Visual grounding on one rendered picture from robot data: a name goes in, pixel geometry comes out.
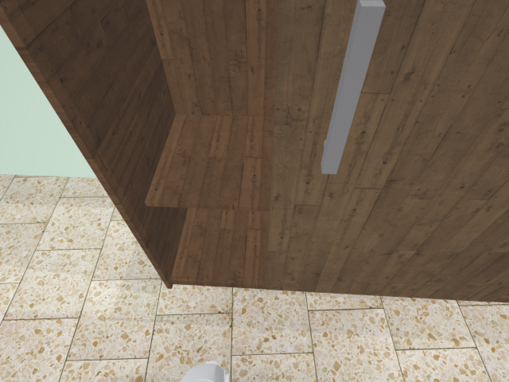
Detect wardrobe door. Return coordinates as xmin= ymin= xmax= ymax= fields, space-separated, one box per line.
xmin=266 ymin=0 xmax=509 ymax=302

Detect left robot thigh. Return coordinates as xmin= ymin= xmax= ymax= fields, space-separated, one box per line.
xmin=180 ymin=364 xmax=231 ymax=382

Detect handle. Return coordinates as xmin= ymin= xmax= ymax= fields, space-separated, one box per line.
xmin=321 ymin=0 xmax=386 ymax=174

